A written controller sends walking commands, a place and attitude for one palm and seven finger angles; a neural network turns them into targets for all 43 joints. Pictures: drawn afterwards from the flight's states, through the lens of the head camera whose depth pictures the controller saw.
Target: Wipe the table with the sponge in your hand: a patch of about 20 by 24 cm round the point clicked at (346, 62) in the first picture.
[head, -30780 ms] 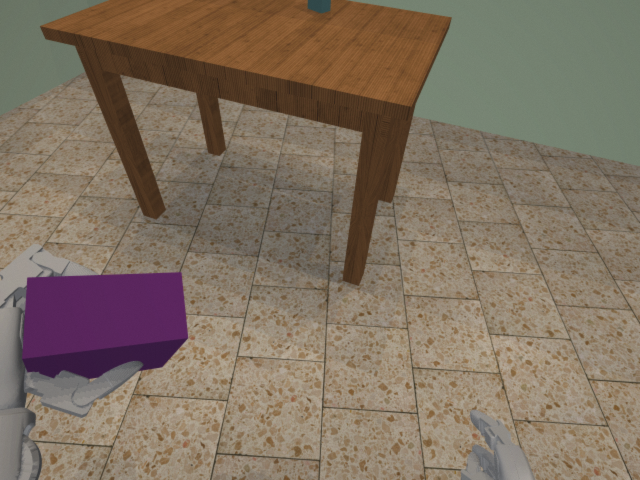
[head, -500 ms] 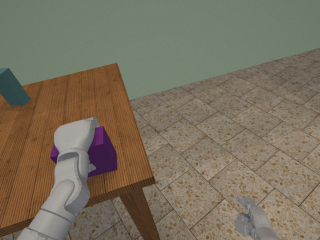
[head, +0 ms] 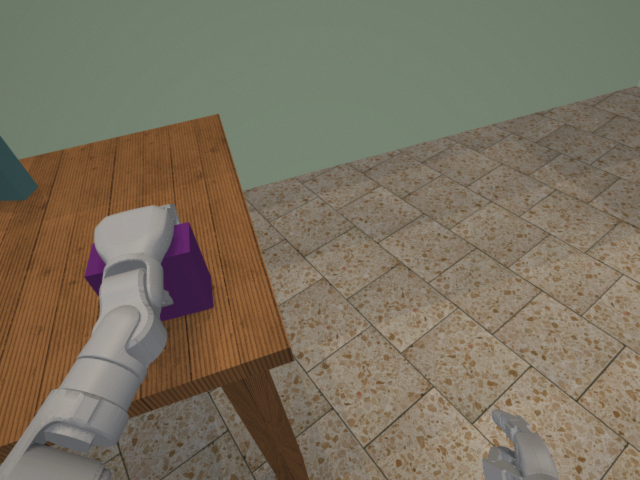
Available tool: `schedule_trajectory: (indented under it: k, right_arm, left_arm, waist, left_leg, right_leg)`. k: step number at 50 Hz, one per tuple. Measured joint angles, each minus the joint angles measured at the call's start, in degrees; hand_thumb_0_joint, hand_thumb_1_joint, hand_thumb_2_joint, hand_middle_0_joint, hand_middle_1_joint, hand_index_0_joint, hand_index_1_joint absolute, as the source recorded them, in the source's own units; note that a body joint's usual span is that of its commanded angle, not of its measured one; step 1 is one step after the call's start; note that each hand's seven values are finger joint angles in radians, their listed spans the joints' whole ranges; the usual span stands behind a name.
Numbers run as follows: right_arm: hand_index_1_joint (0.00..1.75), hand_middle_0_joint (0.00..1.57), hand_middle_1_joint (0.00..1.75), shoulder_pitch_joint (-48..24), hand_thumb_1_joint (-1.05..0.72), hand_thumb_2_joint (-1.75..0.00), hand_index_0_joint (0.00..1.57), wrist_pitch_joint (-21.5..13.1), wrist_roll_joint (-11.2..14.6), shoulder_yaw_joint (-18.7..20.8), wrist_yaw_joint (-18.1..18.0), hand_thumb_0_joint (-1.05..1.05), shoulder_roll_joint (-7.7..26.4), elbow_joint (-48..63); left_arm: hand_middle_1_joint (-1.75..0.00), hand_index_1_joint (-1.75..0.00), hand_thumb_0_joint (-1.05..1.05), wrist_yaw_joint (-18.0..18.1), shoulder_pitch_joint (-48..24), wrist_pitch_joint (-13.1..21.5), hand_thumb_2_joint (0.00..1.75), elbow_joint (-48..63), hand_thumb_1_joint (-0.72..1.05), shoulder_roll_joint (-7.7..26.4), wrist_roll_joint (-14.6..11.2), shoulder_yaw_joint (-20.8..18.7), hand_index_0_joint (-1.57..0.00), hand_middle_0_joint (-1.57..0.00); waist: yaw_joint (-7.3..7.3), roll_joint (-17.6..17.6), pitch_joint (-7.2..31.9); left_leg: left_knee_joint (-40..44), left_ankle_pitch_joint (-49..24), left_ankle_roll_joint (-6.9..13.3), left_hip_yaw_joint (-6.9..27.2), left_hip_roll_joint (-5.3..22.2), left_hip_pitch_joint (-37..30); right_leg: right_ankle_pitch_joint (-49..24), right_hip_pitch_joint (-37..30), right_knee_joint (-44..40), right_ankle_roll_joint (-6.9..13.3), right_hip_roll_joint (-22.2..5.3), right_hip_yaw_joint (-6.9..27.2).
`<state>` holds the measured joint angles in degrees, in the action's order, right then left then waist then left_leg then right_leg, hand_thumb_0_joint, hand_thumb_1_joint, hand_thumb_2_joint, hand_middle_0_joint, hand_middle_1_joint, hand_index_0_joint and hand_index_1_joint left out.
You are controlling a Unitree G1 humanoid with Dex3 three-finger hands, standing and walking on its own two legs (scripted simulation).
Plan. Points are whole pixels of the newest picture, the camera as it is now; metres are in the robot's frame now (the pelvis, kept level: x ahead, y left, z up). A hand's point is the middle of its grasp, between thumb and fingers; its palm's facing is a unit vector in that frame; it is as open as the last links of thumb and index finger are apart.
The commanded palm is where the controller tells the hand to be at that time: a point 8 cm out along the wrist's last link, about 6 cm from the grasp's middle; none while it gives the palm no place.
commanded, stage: wipe forward along the third lane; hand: left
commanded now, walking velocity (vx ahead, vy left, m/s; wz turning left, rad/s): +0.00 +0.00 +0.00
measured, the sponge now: (160, 286) +0.33 +0.28 +0.07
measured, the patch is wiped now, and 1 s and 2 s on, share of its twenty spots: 0.85 0.95 0.95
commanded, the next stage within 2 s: wipe back along the third lane in 0.98 s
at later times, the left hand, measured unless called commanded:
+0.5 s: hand (151, 233) +0.39 +0.30 +0.11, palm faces -0.02 +0.04 -1.00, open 10.5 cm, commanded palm +0.37 +0.31 +0.13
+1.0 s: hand (145, 210) +0.44 +0.34 +0.11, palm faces -0.04 +0.04 -1.00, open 10.5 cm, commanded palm +0.42 +0.34 +0.13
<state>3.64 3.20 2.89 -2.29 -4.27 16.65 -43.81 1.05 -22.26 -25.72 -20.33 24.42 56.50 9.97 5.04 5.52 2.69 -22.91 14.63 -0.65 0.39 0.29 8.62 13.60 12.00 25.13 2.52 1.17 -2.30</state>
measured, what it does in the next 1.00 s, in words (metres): stands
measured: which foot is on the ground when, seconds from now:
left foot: down 0.00-1.00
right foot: down 0.00-1.00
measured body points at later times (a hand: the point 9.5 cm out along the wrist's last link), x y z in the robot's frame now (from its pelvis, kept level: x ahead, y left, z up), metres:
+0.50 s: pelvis -0.01 +0.01 +0.00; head +0.01 -0.02 +0.45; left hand +0.39 +0.30 +0.17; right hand +0.13 -0.25 -0.13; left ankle -0.03 +0.13 -0.74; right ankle +0.00 -0.09 -0.74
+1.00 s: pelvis +0.00 +0.03 +0.00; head +0.04 +0.02 +0.44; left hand +0.44 +0.33 +0.17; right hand +0.10 -0.24 -0.14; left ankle -0.03 +0.13 -0.74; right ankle +0.00 -0.09 -0.74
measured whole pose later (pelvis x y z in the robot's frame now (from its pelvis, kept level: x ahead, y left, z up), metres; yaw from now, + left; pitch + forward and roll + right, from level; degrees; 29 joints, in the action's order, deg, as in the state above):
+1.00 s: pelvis +0.00 +0.03 +0.00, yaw -1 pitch +8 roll +0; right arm 12.3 3.6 3.3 -1.0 -3.9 16.2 -44.8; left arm 5.7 -47.7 -12.5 -56.5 32.4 59.1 3.9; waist -1.1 2.5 4.7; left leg -27.6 16.1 1.6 -0.9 -0.7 19.8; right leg 12.8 21.9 26.3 0.3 0.2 -0.9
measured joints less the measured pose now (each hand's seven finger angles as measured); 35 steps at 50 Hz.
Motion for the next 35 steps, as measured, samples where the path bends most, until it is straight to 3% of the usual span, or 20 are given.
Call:
schedule_trajectory:
  k: [17, 35]
  right_arm:
    - [0.29, 0.2, 0.3, 4.6, -0.9, -0.9, 0.2, 0.0, 0.1, 0.7, -0.4, 0.01, 0.3, -0.8]
    - [0.29, 0.2, 0.3, 7.6, -0.9, -0.9, 0.2, 0.2, 0.5, 1.2, -0.1, 0.01, -0.2, -1.1]
  left_arm:
    - [-1.3, -1.32, 0.02, 1.4, -9.6, 7.3, 1.04, -15.4, -0.54, 2.9, 0.2, -3.7, -0.71, -0.7]
    - [-1.3, -1.33, 0.02, 3.8, -19.5, 11.8, 1.05, -29.1, -0.54, 5.5, 1.5, -4.9, -0.7, -0.7]
  waist:
    - [-2.44, -1.0, 0.9]
    - [-4.6, -2.1, 1.6]
  left_leg:
    - [-2.2, 0.5, 0.2, -0.3, 0.1, 4.3]
    - [-3.5, 0.7, 1.3, -0.8, -0.6, 8.4]
  right_leg:
    - [-0.2, 3.9, 1.1, -0.2, 0.1, 0.3]
    - [-0.8, 7.5, 1.2, -1.2, -0.5, 0.8]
